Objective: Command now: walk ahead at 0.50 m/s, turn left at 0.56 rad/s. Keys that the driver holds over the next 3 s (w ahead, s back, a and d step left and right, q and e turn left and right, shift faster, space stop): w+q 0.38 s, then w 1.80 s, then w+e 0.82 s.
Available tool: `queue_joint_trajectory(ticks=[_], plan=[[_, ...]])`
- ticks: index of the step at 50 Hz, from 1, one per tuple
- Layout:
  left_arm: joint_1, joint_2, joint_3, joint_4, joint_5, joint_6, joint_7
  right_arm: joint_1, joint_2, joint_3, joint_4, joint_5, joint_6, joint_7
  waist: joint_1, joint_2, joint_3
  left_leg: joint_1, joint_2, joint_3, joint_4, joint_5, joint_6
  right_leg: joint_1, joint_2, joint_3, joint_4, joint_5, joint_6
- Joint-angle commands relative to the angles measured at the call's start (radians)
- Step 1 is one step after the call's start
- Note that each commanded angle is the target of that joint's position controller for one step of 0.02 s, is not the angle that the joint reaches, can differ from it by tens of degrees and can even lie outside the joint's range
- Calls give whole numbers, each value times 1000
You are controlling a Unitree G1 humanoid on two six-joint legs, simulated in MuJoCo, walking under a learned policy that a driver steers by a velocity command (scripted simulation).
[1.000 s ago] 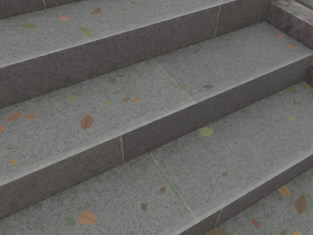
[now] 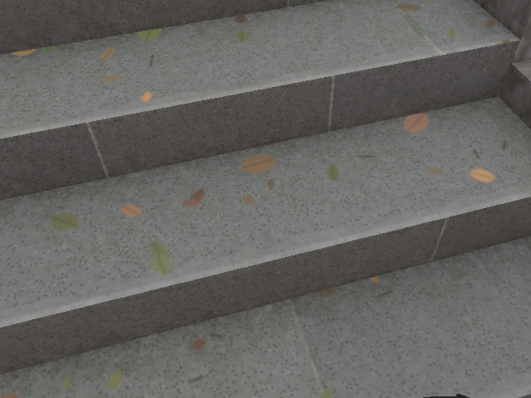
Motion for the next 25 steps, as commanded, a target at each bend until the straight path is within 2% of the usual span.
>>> queue_joint_trajectory(ticks=[1,2,3,4,5,6,7,8,9,10,11,12,13,14,15,16,17,18,19,20,21,22,23,24,25], plan=[[-160,0,8,-151,-27,-6,23,527,-97,-52,229,-26,-23,-1,-109,97,67,648,256,-853,-603,66,275,-817,110,234,912,-19,-84],[-232,9,9,-208,5,8,39,430,-2,-26,258,-24,-32,9,-39,74,77,569,240,-784,-645,92,266,-846,113,235,1000,-96,-117],[-272,-17,-1,-248,15,25,50,334,61,-1,273,-15,-34,16,31,53,79,502,219,-665,-650,111,218,-887,91,223,1032,-155,-147],[-258,-18,-6,-255,11,44,63,271,92,16,295,-26,-38,26,90,6,92,423,184,-554,-656,176,169,-888,55,181,976,-143,-159],[-260,-8,-6,-266,-5,52,70,228,81,16,298,-21,-52,29,110,45,110,357,162,-454,-676,238,141,-897,30,127,975,-220,-155],[-310,33,2,-288,-43,50,82,163,51,2,273,-31,-70,30,113,34,100,227,129,-346,-739,243,107,-751,12,73,823,-270,-143],[-347,30,1,-313,-62,42,95,126,27,3,245,-49,-96,25,129,69,111,94,107,-318,-779,257,76,-627,-9,39,759,-270,-123],[-418,24,-11,-341,-68,38,103,207,-11,1,259,-62,-113,11,95,126,103,67,119,-341,-800,271,85,-613,1,8,880,-394,-90],[-468,31,-16,-361,-63,36,112,297,-12,0,292,-67,-120,-2,59,82,88,146,138,-377,-782,226,69,-661,-11,30,822,-422,-80],[-540,24,-27,-386,-43,33,119,425,-22,-1,328,-61,-120,-11,5,99,88,306,179,-444,-768,272,84,-797,-8,44,840,-506,-77],[-676,39,-33,-442,-19,32,122,519,-35,-6,366,-59,-119,-5,-45,54,78,482,208,-503,-756,242,84,-919,-34,40,626,-529,-81],[-767,22,-45,-496,-19,41,128,557,-49,-10,373,-54,-113,8,-69,82,59,530,226,-534,-767,254,79,-907,-46,45,452,-513,-77],[-786,-24,-66,-519,-13,58,106,381,-81,-23,282,-9,-98,30,-1,98,70,224,216,-466,-943,218,119,-503,-29,-98,162,-580,-46],[-824,-89,-87,-533,-48,68,96,459,-113,-32,300,6,-98,54,-24,200,88,90,299,-569,-1056,262,146,-300,-4,-60,176,-614,18],[-663,-30,-47,-464,-60,45,74,363,-145,-36,233,34,-113,53,66,255,84,222,342,-512,-992,729,135,-245,69,-154,276,-533,1],[-515,70,-7,-393,-81,31,80,331,-176,-48,206,39,-121,48,117,191,-1,347,311,-421,-845,1159,94,-179,124,-121,174,-468,-19],[-343,152,21,-347,-80,14,98,380,-152,-56,206,2,-147,56,164,34,-175,193,212,-357,-501,1365,0,160,47,122,62,-270,-126],[-77,209,42,-286,-40,23,117,443,-58,-34,200,-29,-144,59,222,-140,-423,29,109,-391,-168,860,-21,507,-162,597,-233,-253,-262],[91,253,53,-222,-21,28,110,424,-19,-51,234,-6,-124,59,238,-315,-378,-64,-16,-444,391,353,-8,413,-299,962,-540,-462,-262],[122,258,54,-146,-25,12,103,391,-34,-70,262,15,-112,61,216,-247,-102,-241,4,-495,696,494,7,202,-256,932,-630,-777,-160],[17,236,61,-83,-55,3,90,392,-3,-59,291,14,-112,55,128,-206,67,-311,51,-405,787,527,28,29,-240,706,-572,-770,-172],[-79,141,45,-64,-55,8,86,365,-4,-57,282,1,-104,42,81,-33,30,-283,62,-385,825,533,42,-17,-247,588,-552,-612,-179],[-133,18,20,-43,-47,14,88,295,3,-48,251,4,-93,32,39,72,5,-268,88,-390,795,548,61,-39,-252,506,-553,-485,-151],[-193,-88,-3,-24,-36,20,98,242,18,-39,238,9,-78,29,1,77,-10,-266,112,-394,792,552,87,-68,-239,474,-582,-424,-137],[-239,-134,-12,-12,-38,16,110,224,28,-33,239,14,-67,23,-30,69,9,-276,119,-418,767,537,104,-92,-213,423,-614,-368,-105]])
